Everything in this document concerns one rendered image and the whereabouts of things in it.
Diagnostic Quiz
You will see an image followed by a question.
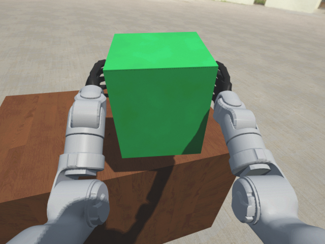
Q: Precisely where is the left robot upper arm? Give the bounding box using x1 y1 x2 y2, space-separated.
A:
6 179 110 244

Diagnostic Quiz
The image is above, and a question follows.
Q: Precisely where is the carton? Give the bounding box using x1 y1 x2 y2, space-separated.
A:
103 32 218 158

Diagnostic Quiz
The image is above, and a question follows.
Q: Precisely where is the right robot upper arm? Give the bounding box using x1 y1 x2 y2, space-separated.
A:
232 175 325 244

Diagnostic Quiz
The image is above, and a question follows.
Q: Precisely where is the left robot forearm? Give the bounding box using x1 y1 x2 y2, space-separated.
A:
47 85 107 217

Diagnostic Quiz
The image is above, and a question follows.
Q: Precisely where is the pedestal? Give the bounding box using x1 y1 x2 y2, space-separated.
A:
0 89 236 244

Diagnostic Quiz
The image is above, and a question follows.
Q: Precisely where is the left robot hand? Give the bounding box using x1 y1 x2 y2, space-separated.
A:
85 59 109 97

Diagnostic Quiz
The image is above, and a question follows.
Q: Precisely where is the right robot hand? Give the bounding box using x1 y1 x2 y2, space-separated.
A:
212 61 232 103

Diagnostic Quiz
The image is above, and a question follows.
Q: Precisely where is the right robot forearm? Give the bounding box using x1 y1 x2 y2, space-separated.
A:
213 90 299 210

